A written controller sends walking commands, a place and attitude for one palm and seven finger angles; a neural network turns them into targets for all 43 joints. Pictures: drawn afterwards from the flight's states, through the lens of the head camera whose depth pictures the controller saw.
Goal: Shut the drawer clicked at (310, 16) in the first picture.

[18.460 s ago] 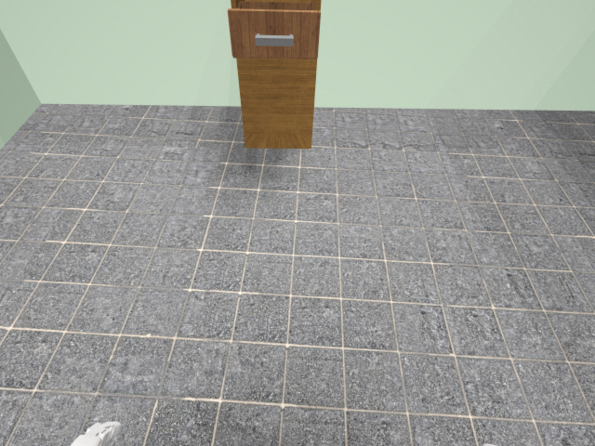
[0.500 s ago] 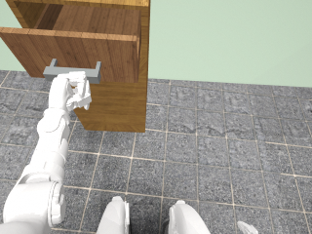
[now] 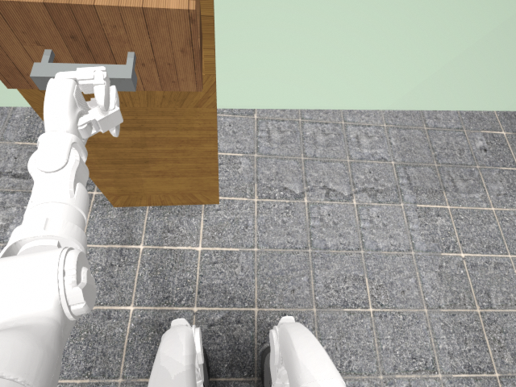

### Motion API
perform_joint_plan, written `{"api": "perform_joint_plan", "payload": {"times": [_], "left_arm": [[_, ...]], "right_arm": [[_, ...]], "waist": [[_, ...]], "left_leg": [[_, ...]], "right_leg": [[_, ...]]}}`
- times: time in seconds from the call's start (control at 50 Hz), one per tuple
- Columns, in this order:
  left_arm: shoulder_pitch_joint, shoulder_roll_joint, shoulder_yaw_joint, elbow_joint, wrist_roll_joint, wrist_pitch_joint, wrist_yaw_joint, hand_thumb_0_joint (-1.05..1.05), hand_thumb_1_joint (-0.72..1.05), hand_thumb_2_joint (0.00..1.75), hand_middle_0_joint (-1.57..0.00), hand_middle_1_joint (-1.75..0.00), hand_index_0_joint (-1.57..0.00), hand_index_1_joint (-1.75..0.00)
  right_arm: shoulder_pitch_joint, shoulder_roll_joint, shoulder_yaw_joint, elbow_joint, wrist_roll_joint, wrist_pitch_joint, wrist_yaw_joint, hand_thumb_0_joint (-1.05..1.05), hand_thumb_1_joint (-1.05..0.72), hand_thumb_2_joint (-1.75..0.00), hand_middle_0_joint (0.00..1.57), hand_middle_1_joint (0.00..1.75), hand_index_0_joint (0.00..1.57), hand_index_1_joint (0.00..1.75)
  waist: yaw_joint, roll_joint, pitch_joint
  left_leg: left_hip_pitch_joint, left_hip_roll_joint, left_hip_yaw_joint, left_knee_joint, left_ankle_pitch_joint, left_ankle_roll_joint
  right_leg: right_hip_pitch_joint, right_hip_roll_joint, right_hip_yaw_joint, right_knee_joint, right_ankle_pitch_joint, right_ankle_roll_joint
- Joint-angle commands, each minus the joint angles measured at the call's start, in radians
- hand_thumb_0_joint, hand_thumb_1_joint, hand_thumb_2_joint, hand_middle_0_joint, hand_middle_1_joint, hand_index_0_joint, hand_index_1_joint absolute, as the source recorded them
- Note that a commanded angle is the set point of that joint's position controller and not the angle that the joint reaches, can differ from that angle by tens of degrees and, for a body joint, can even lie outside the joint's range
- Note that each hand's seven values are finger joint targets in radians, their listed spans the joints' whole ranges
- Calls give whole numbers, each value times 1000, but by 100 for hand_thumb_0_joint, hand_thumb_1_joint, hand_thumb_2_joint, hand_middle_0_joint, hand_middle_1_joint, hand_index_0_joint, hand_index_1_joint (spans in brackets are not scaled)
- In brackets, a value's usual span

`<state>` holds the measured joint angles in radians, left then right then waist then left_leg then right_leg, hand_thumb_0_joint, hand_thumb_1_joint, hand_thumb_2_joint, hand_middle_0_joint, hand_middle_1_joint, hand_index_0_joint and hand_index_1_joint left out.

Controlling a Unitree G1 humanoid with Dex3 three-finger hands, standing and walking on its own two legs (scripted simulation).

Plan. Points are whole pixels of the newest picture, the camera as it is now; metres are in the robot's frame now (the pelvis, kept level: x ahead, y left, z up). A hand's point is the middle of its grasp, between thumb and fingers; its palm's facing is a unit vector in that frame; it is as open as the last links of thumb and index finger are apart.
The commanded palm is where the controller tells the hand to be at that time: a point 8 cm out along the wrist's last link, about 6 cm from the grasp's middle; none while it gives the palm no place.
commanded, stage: push the drawer shut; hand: left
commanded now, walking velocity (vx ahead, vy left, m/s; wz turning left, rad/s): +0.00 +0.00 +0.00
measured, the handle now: (88, 67) +0.59 +0.22 +0.07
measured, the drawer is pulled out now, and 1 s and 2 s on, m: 0.05 0.00 0.00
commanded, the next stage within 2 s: pull the fist back off the drawer in 0.72 s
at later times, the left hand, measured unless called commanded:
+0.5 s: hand (117, 82) +0.56 +0.17 +0.06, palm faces -0.02 -1.00 -0.05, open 3.4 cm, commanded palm +0.58 +0.20 +0.07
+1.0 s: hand (112, 79) +0.57 +0.18 +0.07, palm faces -0.01 -1.00 -0.06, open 3.5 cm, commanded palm +0.59 +0.19 +0.07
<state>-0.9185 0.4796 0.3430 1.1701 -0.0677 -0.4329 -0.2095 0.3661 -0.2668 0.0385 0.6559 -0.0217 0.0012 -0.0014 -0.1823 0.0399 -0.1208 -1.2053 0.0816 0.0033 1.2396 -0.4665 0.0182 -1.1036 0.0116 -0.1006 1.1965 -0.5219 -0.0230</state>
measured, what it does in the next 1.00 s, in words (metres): stands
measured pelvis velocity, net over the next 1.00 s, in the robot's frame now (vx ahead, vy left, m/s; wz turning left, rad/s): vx -0.02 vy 0.01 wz -0.02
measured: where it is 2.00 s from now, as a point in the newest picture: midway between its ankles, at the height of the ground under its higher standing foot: outside the picture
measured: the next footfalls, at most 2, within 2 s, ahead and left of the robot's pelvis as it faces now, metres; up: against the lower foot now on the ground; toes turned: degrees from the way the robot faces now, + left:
none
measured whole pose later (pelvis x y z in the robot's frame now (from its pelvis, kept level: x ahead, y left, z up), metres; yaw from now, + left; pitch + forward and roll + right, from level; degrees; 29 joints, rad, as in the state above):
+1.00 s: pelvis -0.02 +0.01 -0.02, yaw -1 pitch +29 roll -7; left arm -1.24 0.68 0.32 1.35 0.03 -0.33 -0.17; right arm 0.40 -0.27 0.09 0.66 -0.05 -0.04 0.00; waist -0.29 0.04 -0.11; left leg -1.38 0.09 -0.04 1.30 -0.44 0.03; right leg -1.25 0.02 -0.13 1.23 -0.48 -0.02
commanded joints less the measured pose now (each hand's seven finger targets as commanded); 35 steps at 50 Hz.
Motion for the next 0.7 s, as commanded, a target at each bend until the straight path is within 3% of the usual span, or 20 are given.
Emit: {"api": "perform_joint_plan", "payload": {"times": [0.0, 0.06, 0.1, 0.18, 0.26, 0.32, 0.4, 0.46, 0.58, 0.62, 0.68], "left_arm": [[-599, 232, 33, -251, -13, -76, 36, 0, 90, 90, -140, -160, -140, -160], [-629, 198, 8, -237, 1, -76, 51, 0, 90, 90, -140, -160, -140, -160], [-648, 242, 37, -232, 9, -73, 60, 0, 90, 90, -140, -160, -140, -160], [-694, 263, 38, -220, 28, -71, 66, 0, 90, 90, -140, -160, -140, -160], [-745, 281, 31, -177, 37, -58, 68, 0, 90, 90, -140, -160, -140, -160], [-773, 335, 63, -174, 44, -55, 68, 0, 90, 90, -140, -160, -140, -160], [-805, 324, 40, -156, 49, -39, 60, 0, 90, 90, -140, -160, -140, -160], [-836, 388, 77, -141, 54, -25, 56, 0, 90, 90, -140, -160, -140, -160], [-915, 329, 15, -143, 55, -9, 62, 0, 90, 90, -140, -160, -140, -160], [-940, 355, 27, -154, 58, -9, 67, 0, 90, 90, -140, -160, -140, -160], [-965, 328, -10, -140, 56, 4, 69, 0, 90, 90, -140, -160, -140, -160]], "right_arm": [[166, -184, -68, -42, -7, -5, -10, 0, -90, -90, 20, 30, 20, 30], [179, -184, -70, -34, -12, 0, -4, 0, -90, -90, 20, 30, 20, 30], [187, -191, -69, -32, -16, 5, -4, 0, -90, -90, 20, 30, 20, 30], [195, -189, -65, -32, -20, 11, -2, 0, -90, -90, 20, 30, 20, 30], [202, -192, -55, -29, -22, 15, -2, 0, -90, -90, 20, 30, 20, 30], [217, -198, -52, -32, -27, 16, -2, 0, -90, -90, 20, 30, 20, 30], [220, -198, -47, -31, -27, 18, 0, 0, -90, -90, 20, 30, 20, 30], [236, -205, -43, -27, -29, 19, -3, 0, -90, -90, 20, 30, 20, 30], [247, -206, -41, -17, -30, 9, -6, 0, -90, -90, 20, 30, 20, 30], [253, -212, -40, -12, -33, 3, -9, 0, -90, -90, 20, 30, 20, 30], [250, -213, -35, -3, -30, -9, -14, 0, -90, -90, 20, 30, 20, 30]], "waist": [[-56, 152, -515], [-71, 171, -517], [-76, 138, -524], [-87, 170, -543], [-110, 182, -506], [-109, 201, -540], [-128, 219, -540], [-133, 213, -556], [-169, 253, -530], [-172, 271, -550], [-190, 268, -519]], "left_leg": [[507, -38, -92, -131, 212, 17], [552, -35, -107, -134, 235, 14], [528, -34, -105, -128, 219, 18], [523, -35, -104, -115, 238, 19], [491, -34, -107, -109, 212, 21], [498, -33, -113, -102, 239, 22], [487, -31, -111, -87, 238, 23], [467, -28, -112, -73, 248, 27], [486, -23, -132, -83, 190, 24], [498, -22, -141, -86, 175, 24], [478, -19, -145, -96, 113, 24]], "right_leg": [[56, 38, 62, -183, 170, -1], [13, 39, 52, -180, 176, -3], [28, 41, 55, -183, 169, 0], [22, 41, 56, -175, 179, -1], [-3, 44, 53, -174, 163, -1], [5, 47, 53, -164, 177, -4], [-15, 49, 53, -166, 176, -1], [-7, 51, 55, -160, 185, 0], [-87, 52, 45, -160, 145, 0], [-102, 51, 44, -154, 134, -4], [-120, 51, 44, -164, 104, -1]]}}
